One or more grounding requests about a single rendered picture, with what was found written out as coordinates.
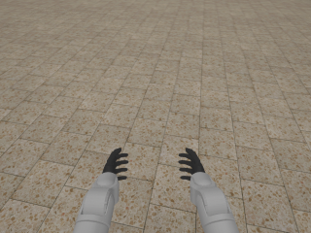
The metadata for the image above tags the robot right hand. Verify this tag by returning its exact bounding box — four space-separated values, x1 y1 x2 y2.
178 148 205 181

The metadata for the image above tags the right robot forearm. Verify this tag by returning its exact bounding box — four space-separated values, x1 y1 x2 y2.
190 172 240 233

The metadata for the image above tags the robot left hand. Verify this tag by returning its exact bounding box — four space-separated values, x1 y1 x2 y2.
102 148 129 181

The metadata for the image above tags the left robot forearm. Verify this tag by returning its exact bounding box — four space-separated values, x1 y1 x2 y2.
73 172 120 233

